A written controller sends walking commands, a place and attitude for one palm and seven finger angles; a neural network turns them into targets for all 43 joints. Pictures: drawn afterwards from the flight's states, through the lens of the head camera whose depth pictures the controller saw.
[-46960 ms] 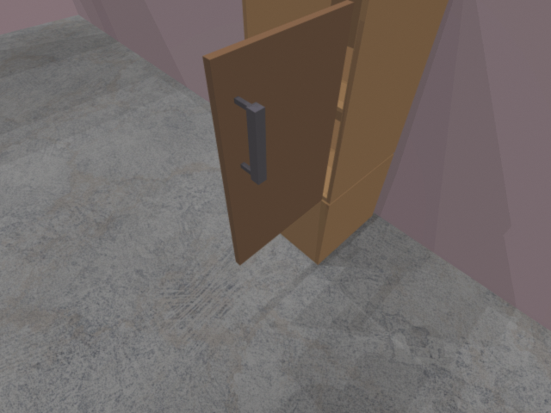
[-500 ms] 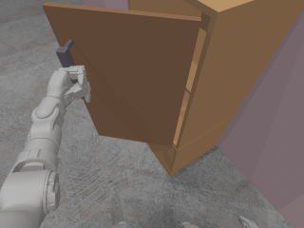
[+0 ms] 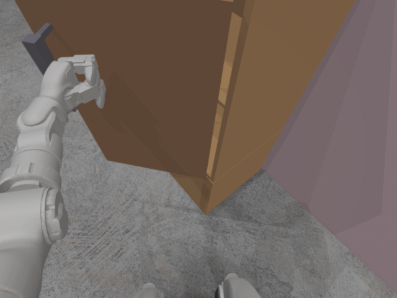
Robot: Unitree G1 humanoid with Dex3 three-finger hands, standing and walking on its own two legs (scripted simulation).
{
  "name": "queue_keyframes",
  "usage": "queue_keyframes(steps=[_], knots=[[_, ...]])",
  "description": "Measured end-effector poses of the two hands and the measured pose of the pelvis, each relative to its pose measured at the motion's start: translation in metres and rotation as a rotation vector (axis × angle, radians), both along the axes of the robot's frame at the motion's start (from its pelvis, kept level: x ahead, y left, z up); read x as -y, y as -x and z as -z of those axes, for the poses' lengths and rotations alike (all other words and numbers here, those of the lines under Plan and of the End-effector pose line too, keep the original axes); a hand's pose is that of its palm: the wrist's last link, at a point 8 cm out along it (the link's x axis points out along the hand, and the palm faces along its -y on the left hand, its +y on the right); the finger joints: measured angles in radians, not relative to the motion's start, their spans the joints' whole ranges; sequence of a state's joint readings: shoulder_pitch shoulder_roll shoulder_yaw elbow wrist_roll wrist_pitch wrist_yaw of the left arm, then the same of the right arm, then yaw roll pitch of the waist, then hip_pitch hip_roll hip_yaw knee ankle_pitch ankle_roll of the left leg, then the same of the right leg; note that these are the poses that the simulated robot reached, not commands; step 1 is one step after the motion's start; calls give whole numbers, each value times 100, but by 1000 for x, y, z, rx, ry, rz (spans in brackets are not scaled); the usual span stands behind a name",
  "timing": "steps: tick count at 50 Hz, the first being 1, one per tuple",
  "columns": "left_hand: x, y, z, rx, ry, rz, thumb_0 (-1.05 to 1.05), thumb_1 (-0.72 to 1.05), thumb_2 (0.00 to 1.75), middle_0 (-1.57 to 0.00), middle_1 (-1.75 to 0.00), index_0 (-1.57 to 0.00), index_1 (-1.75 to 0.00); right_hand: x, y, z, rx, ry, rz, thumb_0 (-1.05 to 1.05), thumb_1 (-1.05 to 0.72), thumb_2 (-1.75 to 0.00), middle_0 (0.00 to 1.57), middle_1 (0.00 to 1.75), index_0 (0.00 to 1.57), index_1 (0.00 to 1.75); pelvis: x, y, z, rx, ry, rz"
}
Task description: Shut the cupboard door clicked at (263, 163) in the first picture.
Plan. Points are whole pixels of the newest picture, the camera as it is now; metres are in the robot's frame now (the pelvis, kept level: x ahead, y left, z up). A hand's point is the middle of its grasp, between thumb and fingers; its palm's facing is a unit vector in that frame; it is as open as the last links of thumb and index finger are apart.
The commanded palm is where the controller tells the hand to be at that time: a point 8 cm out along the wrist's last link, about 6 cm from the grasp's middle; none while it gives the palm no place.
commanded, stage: push the door shut along its arc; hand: left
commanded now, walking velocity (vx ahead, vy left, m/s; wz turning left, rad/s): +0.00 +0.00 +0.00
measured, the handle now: (60, 71) +0.55 +0.24 +0.12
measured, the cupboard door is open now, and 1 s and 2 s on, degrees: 39 18 18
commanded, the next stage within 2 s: pull the fist back off the door in 0.78 s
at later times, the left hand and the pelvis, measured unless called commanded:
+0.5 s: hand (109, 72) +0.53 +0.14 +0.13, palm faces -0.33 -0.95 -0.01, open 2.9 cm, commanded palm +0.55 +0.17 +0.13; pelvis +0.00 +0.00 -0.01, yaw +0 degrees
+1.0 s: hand (126, 52) +0.59 +0.11 +0.14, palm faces -0.10 -0.99 +0.10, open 3.1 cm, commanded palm +0.56 +0.14 +0.13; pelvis +0.00 +0.01 -0.02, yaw +0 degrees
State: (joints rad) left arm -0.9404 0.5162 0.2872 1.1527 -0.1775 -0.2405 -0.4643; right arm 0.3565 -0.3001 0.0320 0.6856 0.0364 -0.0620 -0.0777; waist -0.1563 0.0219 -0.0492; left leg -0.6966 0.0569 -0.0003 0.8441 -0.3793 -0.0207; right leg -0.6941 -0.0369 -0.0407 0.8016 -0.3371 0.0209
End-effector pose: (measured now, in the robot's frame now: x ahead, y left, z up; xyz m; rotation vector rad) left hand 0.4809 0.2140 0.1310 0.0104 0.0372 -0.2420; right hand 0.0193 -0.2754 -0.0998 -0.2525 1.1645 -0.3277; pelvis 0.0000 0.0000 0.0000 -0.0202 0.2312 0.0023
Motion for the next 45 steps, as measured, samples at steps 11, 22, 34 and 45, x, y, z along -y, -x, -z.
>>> queue_keyframes(steps=[11,22,34,45], knots=[[13,-25,-3,-8,-4,41,0,87,92,-130,-150,-130,-150,-2,6,4,-27,-5,24,1,-90,-90,21,30,21,30,-1,-4,3,-37,0,11],[16,-41,-4,-27,-18,80,-2,86,94,-130,-150,-130,-150,-2,17,6,-83,19,14,1,-90,-90,21,30,21,30,-2,0,9,-71,12,-9],[30,-66,-5,-22,-16,117,0,90,98,-130,-150,-130,-150,-6,46,6,-151,41,45,1,-90,-90,21,30,21,30,-6,4,17,-119,23,-7],[47,-87,-6,-28,-26,141,1,95,100,-130,-150,-130,-150,-18,72,10,-226,16,82,1,-90,-90,21,30,21,30,-8,3,22,-152,27,-3]])
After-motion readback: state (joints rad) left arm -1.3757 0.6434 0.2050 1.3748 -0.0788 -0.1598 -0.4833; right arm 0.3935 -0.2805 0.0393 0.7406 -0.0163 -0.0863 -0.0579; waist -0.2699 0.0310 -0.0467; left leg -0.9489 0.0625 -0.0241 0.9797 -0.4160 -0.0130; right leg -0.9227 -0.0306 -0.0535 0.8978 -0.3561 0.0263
